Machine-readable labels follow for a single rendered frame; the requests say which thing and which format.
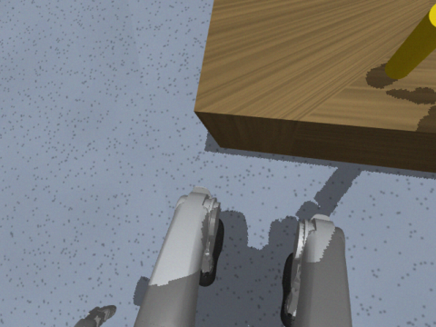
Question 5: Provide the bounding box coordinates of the can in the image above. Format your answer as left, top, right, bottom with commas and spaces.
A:
385, 4, 436, 79

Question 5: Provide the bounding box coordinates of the left robot hand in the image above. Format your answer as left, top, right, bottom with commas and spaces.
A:
74, 305, 116, 327

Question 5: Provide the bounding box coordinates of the right robot foot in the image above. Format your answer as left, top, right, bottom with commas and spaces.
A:
280, 253, 295, 327

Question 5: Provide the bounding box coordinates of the left robot foot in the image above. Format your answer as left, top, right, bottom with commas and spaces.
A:
199, 219, 224, 287

